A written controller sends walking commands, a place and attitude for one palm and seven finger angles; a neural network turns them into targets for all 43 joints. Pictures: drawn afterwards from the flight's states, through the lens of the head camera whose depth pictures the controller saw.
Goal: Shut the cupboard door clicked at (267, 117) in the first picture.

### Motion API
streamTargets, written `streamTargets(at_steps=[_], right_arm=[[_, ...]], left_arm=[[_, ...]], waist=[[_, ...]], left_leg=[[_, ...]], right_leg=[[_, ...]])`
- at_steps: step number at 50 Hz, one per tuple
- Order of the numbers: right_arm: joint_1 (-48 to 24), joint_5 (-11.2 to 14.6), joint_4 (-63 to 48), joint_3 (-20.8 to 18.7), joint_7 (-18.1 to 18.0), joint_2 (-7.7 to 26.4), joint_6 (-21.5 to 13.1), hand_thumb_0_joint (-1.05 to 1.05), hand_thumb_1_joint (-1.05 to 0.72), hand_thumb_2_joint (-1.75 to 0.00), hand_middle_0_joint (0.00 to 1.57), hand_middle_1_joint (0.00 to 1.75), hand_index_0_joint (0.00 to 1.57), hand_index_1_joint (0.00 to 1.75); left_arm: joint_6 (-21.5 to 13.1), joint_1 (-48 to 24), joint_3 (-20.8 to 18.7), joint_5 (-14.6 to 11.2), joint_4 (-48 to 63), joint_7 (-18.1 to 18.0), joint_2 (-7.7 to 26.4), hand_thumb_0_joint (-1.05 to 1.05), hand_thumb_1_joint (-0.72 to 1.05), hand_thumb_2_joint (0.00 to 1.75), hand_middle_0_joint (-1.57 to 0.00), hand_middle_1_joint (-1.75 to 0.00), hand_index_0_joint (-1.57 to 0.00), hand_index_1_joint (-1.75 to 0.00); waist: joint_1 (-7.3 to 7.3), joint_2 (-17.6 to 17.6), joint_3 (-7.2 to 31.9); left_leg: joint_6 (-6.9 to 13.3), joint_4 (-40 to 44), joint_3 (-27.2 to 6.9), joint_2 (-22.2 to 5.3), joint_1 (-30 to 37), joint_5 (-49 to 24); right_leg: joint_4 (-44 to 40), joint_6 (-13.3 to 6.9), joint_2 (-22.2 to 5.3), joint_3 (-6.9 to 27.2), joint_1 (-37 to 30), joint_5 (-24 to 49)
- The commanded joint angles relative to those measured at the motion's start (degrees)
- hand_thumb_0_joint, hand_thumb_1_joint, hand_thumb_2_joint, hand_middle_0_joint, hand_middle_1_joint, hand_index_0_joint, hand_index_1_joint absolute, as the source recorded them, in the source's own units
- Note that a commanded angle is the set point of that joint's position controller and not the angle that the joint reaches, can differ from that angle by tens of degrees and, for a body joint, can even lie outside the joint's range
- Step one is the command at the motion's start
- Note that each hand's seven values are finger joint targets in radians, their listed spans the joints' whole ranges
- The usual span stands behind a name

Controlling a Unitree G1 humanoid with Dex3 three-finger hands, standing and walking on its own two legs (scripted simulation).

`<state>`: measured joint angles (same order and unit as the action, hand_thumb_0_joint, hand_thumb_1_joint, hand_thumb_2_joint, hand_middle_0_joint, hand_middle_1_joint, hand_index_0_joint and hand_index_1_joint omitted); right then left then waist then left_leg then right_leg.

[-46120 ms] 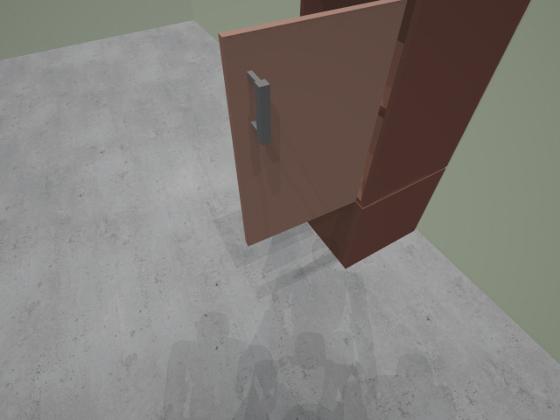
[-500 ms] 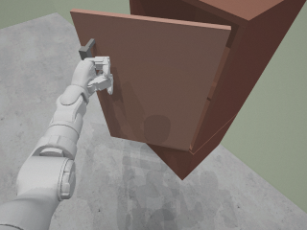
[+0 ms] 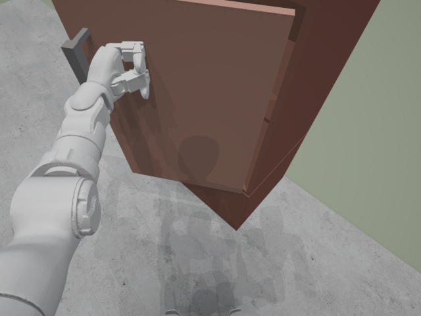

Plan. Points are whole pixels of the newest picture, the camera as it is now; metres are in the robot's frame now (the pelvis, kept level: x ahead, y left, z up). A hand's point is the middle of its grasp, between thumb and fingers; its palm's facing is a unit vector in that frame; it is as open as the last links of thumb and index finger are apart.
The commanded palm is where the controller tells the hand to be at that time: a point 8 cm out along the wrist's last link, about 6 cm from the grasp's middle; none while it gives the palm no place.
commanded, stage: push the door shut along its arc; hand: left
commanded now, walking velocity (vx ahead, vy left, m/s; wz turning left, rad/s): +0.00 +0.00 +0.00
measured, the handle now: (89, 67) +0.56 +0.16 +0.15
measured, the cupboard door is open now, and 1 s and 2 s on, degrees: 31 19 19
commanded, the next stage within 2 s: pull the fist back off the door in 0.32 s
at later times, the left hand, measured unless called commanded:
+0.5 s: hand (156, 61) +0.55 +0.04 +0.16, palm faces -0.25 -0.96 +0.09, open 3.3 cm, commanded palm +0.54 +0.08 +0.15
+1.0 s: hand (150, 74) +0.50 +0.05 +0.17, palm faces +0.06 -1.00 -0.04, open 3.1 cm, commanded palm +0.46 +0.09 +0.15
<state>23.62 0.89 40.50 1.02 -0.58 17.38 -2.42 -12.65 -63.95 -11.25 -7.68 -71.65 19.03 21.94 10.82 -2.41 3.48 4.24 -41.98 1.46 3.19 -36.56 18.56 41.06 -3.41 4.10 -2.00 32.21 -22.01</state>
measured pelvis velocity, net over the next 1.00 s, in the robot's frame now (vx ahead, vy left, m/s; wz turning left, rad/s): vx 0.02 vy -0.03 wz -0.03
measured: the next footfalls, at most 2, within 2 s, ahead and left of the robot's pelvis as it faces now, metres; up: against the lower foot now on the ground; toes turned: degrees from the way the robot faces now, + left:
none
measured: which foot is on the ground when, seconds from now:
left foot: down 0.00-1.00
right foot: down 0.00-1.00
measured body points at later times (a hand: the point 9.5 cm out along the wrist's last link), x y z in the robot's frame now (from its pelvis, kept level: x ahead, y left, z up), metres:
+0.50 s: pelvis +0.01 -0.02 -0.01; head +0.12 -0.02 +0.43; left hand +0.55 +0.09 +0.16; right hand +0.01 -0.30 -0.13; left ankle +0.01 +0.07 -0.71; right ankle -0.03 -0.08 -0.71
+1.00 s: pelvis +0.02 -0.03 +0.00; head +0.06 -0.05 +0.45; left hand +0.50 +0.10 +0.17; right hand +0.02 -0.29 -0.12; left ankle +0.01 +0.07 -0.71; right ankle -0.03 -0.08 -0.71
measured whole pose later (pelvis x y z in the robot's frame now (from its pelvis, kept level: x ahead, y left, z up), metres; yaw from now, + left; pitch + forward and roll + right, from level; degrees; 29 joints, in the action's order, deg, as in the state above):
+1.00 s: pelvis +0.02 -0.03 +0.00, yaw -2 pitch +11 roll +0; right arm 25.5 0.2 37.9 -0.9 4.2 16.1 0.4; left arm -12.8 -50.6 -14.3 -2.4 -56.7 -5.8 12.2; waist 6.4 -2.8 7.4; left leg 1.8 -39.7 2.2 1.1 -31.6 19.6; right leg 39.1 -4.8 6.3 -0.5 28.1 -22.2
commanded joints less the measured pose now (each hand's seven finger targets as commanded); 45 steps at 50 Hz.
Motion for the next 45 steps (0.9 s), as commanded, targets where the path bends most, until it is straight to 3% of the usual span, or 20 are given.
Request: streamTargets(at_steps=[1, 4, 5, 10, 12, 18, 21, 22, 23, 25, 26, 27, 28, 29, 31, 33, 36, 39, 43, 45], right_arm=[[6.8, 0.1, -3.6, -3.8, -1.2, 10.4, -1.4, 0.00, -0.90, -0.90, 0.20, 0.30, 0.20, 0.30], [7.2, 0.2, -3.0, -3.9, -1.4, 10.1, -1.6, 0.00, -0.90, -0.90, 0.20, 0.30, 0.20, 0.30], [6.5, 0.1, -2.8, -3.9, -1.3, 10.2, -1.5, 0.00, -0.90, -0.90, 0.20, 0.30, 0.20, 0.30], [6.9, -0.1, -1.1, -3.9, -1.7, 10.3, -1.9, 0.00, -0.90, -0.90, 0.20, 0.30, 0.20, 0.30], [7.1, -0.3, -0.8, -4.0, -1.7, 10.6, -2.0, 0.00, -0.90, -0.90, 0.20, 0.30, 0.20, 0.30], [6.7, -0.4, 0.7, -3.6, -2.2, 10.7, -2.6, 0.00, -0.90, -0.90, 0.20, 0.30, 0.20, 0.30], [7.1, -0.6, 1.4, -3.6, -2.5, 11.1, -2.8, 0.00, -0.90, -0.90, 0.20, 0.30, 0.20, 0.30], [8.5, 0.1, 0.1, -2.9, -1.0, 8.1, -3.2, 0.00, -0.90, -0.90, 0.20, 0.30, 0.20, 0.30], [9.2, -0.5, -0.5, -2.8, 0.5, 7.7, -3.5, 0.00, -0.90, -0.90, 0.20, 0.30, 0.20, 0.30], [10.0, -1.6, -0.9, -3.5, 2.3, 7.1, -3.5, 0.00, -0.90, -0.90, 0.20, 0.30, 0.20, 0.30], [10.0, -2.3, -1.6, -3.7, 3.3, 7.0, -3.4, 0.00, -0.90, -0.90, 0.20, 0.30, 0.20, 0.30], [10.4, -3.0, -2.0, -3.9, 4.2, 7.1, -3.3, 0.00, -0.90, -0.90, 0.20, 0.30, 0.20, 0.30], [10.3, -3.9, -2.5, -3.9, 5.2, 6.5, -3.3, 0.00, -0.90, -0.90, 0.20, 0.30, 0.20, 0.30], [11.2, -4.1, -2.6, -4.3, 5.7, 6.6, -3.2, 0.00, -0.90, -0.90, 0.20, 0.30, 0.20, 0.30], [11.7, -4.4, -2.6, -4.7, 6.5, 7.1, -2.2, 0.00, -0.90, -0.90, 0.20, 0.30, 0.20, 0.30], [11.9, -3.7, -3.6, -5.1, 6.3, 7.8, -0.8, 0.00, -0.90, -0.90, 0.20, 0.30, 0.20, 0.30], [10.1, -2.1, -5.2, -5.1, 4.9, 7.7, 0.7, 0.00, -0.90, -0.90, 0.20, 0.30, 0.20, 0.30], [8.5, -1.1, -6.0, -4.6, 3.6, 7.0, 1.0, 0.00, -0.90, -0.90, 0.20, 0.30, 0.20, 0.30], [7.6, -1.4, -6.4, -4.2, 3.6, 6.1, 0.1, 0.00, -0.90, -0.90, 0.20, 0.30, 0.20, 0.30], [6.4, -0.9, -7.1, -4.0, 4.1, 5.7, 0.1, 0.00, -0.90, -0.90, 0.20, 0.30, 0.20, 0.30]], left_arm=[[-3.8, -32.0, -2.6, -1.2, 12.4, 1.2, 12.6, 0.00, 0.90, 0.90, -1.30, -1.50, -1.30, -1.50], [-3.6, -36.4, 1.3, -1.7, 13.0, 2.5, 8.6, 0.00, 0.90, 0.90, -1.30, -1.50, -1.30, -1.50], [-3.0, -35.0, 1.3, -1.6, 11.8, 2.7, 8.1, 0.00, 0.90, 0.90, -1.30, -1.50, -1.30, -1.50], [-1.8, -39.3, 4.2, -2.2, 11.3, 3.5, 4.4, 0.00, 0.90, 0.90, -1.30, -1.50, -1.30, -1.50], [-1.2, -39.5, 2.0, -2.3, 11.6, 3.7, 7.4, 0.00, 0.90, 0.90, -1.30, -1.50, -1.30, -1.50], [-0.1, -43.6, 4.4, -2.5, 9.4, 4.2, 4.5, 0.00, 0.90, 0.90, -1.30, -1.50, -1.30, -1.50], [0.1, -44.8, 2.8, -2.2, 8.0, 4.4, 7.0, 0.00, 0.90, 0.90, -1.30, -1.50, -1.30, -1.50], [1.8, -46.6, -9.2, -5.5, 7.1, -7.7, 9.1, 0.00, 0.90, 0.90, -1.30, -1.50, -1.30, -1.50], [2.5, -44.2, -6.2, -3.6, 7.2, -13.8, 4.7, 0.00, 0.90, 0.90, -1.30, -1.50, -1.30, -1.50], [1.9, -39.4, -6.7, -2.1, 7.6, -20.5, 1.1, 0.00, 0.90, 0.90, -1.30, -1.50, -1.30, -1.50], [0.7, -38.0, -6.8, -0.9, 10.5, -23.9, 0.2, 0.00, 0.90, 0.90, -1.30, -1.50, -1.30, -1.50], [-1.1, -36.7, -8.6, 1.3, 13.0, -27.7, 2.4, 0.00, 0.90, 0.90, -1.30, -1.50, -1.30, -1.50], [-3.2, -36.1, -6.4, 4.5, 15.7, -31.1, 0.4, 0.00, 0.90, 0.90, -1.30, -1.50, -1.30, -1.50], [-5.2, -34.7, -6.4, 7.1, 16.1, -33.0, 1.6, 0.00, 0.90, 0.90, -1.30, -1.50, -1.30, -1.50], [-6.8, -32.6, -3.6, 11.2, 15.8, -33.1, 2.0, 0.00, 0.90, 0.90, -1.30, -1.50, -1.30, -1.50], [-6.3, -31.3, -3.9, 11.7, 15.9, -31.1, 4.4, 0.00, 0.90, 0.90, -1.30, -1.50, -1.30, -1.50], [-4.3, -32.4, -5.3, 7.4, 19.1, -27.1, 4.9, 0.00, 0.90, 0.90, -1.30, -1.50, -1.30, -1.50], [-3.5, -31.2, -6.9, 3.4, 23.0, -25.3, 4.9, 0.00, 0.90, 0.90, -1.30, -1.50, -1.30, -1.50], [-5.6, -17.6, -9.2, 4.4, 24.0, -25.9, 5.5, 0.00, 0.90, 0.90, -1.30, -1.50, -1.30, -1.50], [-5.6, -11.4, -5.9, 5.9, 24.1, -25.7, 2.1, 0.00, 0.90, 0.90, -1.30, -1.50, -1.30, -1.50]], waist=[[0.98, 0.6, 26.0], [2.70, 0.3, 26.0], [2.03, -0.9, 25.8], [3.61, -1.0, 26.1], [3.33, -1.0, 28.0], [5.04, 0.1, 25.7], [5.38, 0.9, 26.9], [3.05, -2.0, 27.1], [2.85, -1.9, 28.9], [1.90, -0.5, 30.9], [0.94, -1.9, 33.0], [-0.24, -2.1, 35.1], [-0.35, -3.3, 35.4], [-0.10, -1.1, 35.9], [0.59, -0.6, 33.4], [0.18, 2.3, 33.6], [-1.03, 4.4, 35.3], [-2.28, 4.5, 33.4], [-5.06, 6.2, 29.0], [-5.54, 4.6, 25.8]], left_leg=[[-0.8, 0.4, -6.6, -1.9, 23.2, -20.1], [-0.4, -0.2, -6.7, -1.8, 23.8, -19.7], [-0.7, -0.4, -6.7, -1.7, 24.5, -19.7], [-0.5, -1.6, -7.5, -1.9, 26.3, -21.4], [-0.4, -2.0, -7.2, -1.7, 25.4, -21.9], [0.0, -3.2, -7.0, -1.3, 22.6, -19.6], [0.2, -4.1, -6.8, -1.2, 21.2, -19.7], [-1.1, -3.7, -6.5, -2.2, 16.6, -19.0], [-1.7, -2.6, -6.6, -2.0, 16.1, -19.2], [-2.1, -3.1, -6.9, -2.2, 18.0, -24.5], [-2.2, -3.8, -6.3, -2.0, 18.7, -26.2], [-2.3, -4.7, -5.9, -2.0, 18.8, -27.7], [-2.3, -5.6, -5.3, -2.0, 18.1, -27.9], [-2.1, -6.2, -5.6, -2.0, 17.3, -29.1], [-1.6, -5.7, -5.0, -1.8, 16.4, -26.0], [-1.1, -4.4, -4.0, -1.3, 15.6, -23.3], [-0.9, -2.5, -2.9, -0.7, 16.5, -22.2], [-1.0, -0.2, -2.0, -0.6, 16.6, -20.6], [-0.8, 0.8, -1.4, -0.5, 14.4, -19.3], [-0.8, 1.5, -1.1, -0.4, 14.8, -18.9]], right_leg=[[-4.9, 2.5, -1.1, 2.9, 0.7, 23.4], [-4.8, 2.8, -0.9, 2.5, 2.6, 22.3], [-4.8, 2.6, -0.7, 2.4, 3.7, 21.8], [-3.9, 2.6, -0.4, 1.6, 7.6, 21.0], [-3.7, 2.7, -0.6, 2.0, 6.0, 22.8], [-3.1, 3.4, -0.7, 2.1, 8.6, 21.8], [-2.4, 3.7, -0.9, 2.6, 8.1, 22.8], [-3.7, 2.6, -1.5, 3.8, 4.1, 24.0], [-2.9, 2.8, -1.4, 3.6, 2.3, 24.4], [-1.2, 3.1, -1.0, 2.7, 3.0, 26.5], [-0.6, 3.2, -1.1, 2.7, 2.5, 28.2], [0.2, 3.1, -1.3, 2.6, 1.5, 30.0], [0.9, 3.1, -1.3, 2.7, 2.2, 30.8], [1.8, 3.0, -1.2, 2.3, 1.6, 31.5], [1.0, 3.7, -1.0, 3.1, 1.4, 31.6], [-0.6, 4.7, -1.1, 4.2, -3.4, 34.5], [-2.3, 6.1, -1.3, 5.4, -10.9, 42.2], [-4.0, 6.1, -1.5, 5.3, -15.5, 44.2], [-4.3, 7.0, -2.2, 5.8, -17.1, 46.6], [-4.4, 7.0, -2.5, 5.3, -15.0, 45.2]])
